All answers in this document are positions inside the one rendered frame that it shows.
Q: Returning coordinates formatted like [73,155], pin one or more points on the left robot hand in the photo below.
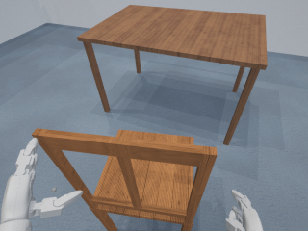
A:
[17,202]

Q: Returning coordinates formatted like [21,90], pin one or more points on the right robot hand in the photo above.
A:
[247,218]

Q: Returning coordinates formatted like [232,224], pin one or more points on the chair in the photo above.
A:
[147,175]

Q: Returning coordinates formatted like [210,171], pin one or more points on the table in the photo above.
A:
[238,39]

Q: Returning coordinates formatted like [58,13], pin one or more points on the robot left forearm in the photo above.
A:
[20,224]

